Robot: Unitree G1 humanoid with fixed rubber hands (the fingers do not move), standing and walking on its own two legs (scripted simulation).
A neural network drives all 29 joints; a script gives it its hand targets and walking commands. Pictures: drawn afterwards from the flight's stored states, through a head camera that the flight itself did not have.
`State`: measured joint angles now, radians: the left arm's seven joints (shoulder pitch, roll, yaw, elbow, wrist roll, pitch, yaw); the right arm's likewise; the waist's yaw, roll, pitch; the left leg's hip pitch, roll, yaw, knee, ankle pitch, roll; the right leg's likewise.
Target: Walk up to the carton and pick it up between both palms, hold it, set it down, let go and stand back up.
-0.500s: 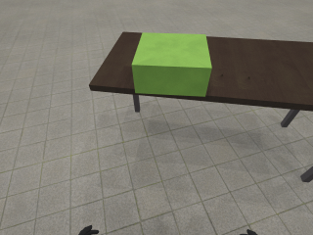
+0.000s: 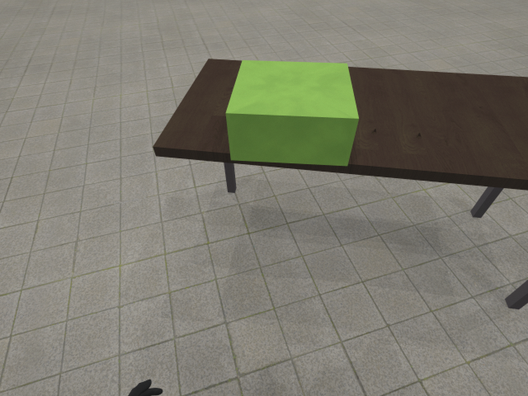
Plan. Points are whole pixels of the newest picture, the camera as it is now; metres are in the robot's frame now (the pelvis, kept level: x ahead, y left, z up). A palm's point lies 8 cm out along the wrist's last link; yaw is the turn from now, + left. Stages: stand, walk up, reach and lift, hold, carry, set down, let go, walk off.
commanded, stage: stand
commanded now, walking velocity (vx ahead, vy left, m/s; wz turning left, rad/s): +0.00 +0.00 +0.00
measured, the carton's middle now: (291, 109) +0.85 -0.04 +0.00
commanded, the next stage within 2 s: walk up in 0.22 s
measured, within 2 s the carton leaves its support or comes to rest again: neither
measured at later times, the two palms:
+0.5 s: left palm out of the picture +0.05 +0.25 -0.12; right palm out of the picture +0.04 -0.25 -0.11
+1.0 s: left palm out of the picture +0.05 +0.22 -0.09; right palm out of the picture +0.17 -0.30 -0.11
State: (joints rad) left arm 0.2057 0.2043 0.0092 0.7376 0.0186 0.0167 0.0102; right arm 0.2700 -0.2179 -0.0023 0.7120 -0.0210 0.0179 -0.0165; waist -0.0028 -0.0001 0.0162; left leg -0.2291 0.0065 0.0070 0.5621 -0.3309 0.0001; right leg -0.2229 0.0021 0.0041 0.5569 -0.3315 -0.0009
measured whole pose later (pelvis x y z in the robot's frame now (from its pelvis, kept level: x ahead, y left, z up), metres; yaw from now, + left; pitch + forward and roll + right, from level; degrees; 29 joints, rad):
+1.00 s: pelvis +0.11 -0.03 +0.01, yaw -4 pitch -4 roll +1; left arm 0.60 0.22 0.01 0.86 0.03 -0.06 0.01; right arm 0.32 -0.32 -0.01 0.80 -0.06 -0.01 0.05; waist 0.05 0.05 0.04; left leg -0.58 0.04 -0.03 1.00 -0.24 -0.03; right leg -0.06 -0.02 -0.01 0.41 -0.28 -0.02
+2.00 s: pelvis +0.29 -0.01 -0.01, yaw -3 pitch -2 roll +2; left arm 0.15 0.24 0.02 0.71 0.03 0.07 0.03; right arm 0.20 -0.28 -0.05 0.71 -0.01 0.05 -0.04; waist 0.02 0.01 0.14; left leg -0.30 -0.03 -0.04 0.94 -0.59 -0.03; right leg -0.41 0.01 -0.04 0.54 -0.10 -0.07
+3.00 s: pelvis +0.28 +0.03 +0.00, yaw -6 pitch -2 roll -2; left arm 0.30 0.28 -0.02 0.87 0.02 0.02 0.02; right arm 0.26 -0.26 0.01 0.80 -0.02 0.01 -0.03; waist -0.01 -0.02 0.09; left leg -0.35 0.05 0.05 0.53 -0.14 0.02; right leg -0.27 -0.02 -0.01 0.71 -0.49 0.01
